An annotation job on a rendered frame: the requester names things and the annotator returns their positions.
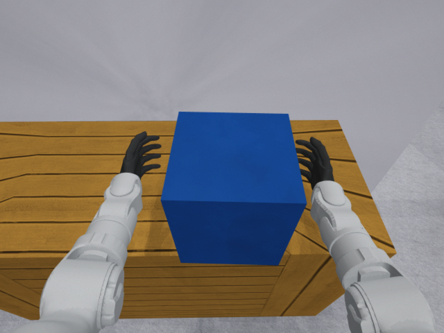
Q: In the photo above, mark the right robot hand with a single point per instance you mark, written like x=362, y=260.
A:
x=319, y=167

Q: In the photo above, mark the robot left upper arm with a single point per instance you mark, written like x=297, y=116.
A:
x=82, y=297

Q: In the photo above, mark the left robot hand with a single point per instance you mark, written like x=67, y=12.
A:
x=134, y=160

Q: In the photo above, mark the robot right upper arm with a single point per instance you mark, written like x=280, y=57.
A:
x=387, y=305

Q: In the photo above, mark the robot right forearm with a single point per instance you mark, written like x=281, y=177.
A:
x=356, y=256

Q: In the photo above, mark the carton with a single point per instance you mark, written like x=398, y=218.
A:
x=233, y=191

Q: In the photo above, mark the robot left forearm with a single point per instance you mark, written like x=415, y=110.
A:
x=111, y=230

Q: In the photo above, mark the pedestal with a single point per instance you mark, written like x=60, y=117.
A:
x=53, y=175

